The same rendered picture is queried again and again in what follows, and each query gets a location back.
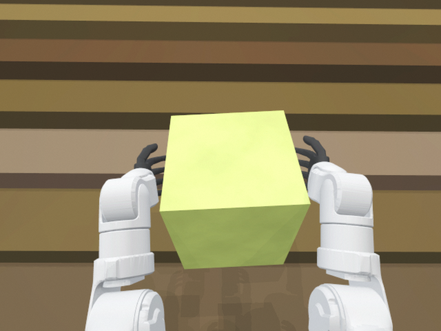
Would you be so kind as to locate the robot right hand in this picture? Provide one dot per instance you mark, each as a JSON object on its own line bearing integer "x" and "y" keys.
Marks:
{"x": 317, "y": 157}

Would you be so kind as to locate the left robot upper arm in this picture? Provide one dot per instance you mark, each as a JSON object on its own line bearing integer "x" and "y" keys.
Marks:
{"x": 132, "y": 310}

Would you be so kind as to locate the right robot upper arm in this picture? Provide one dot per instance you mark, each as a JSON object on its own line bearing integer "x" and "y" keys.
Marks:
{"x": 334, "y": 307}

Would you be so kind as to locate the robot left hand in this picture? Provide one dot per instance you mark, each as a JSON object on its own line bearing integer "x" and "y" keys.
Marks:
{"x": 143, "y": 162}

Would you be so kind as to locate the carton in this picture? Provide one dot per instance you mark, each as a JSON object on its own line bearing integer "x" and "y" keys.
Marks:
{"x": 233, "y": 192}

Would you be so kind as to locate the robot left forearm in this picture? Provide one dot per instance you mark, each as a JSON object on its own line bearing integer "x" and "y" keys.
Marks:
{"x": 124, "y": 240}

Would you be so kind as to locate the robot right forearm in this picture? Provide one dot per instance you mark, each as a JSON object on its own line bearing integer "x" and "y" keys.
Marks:
{"x": 346, "y": 235}

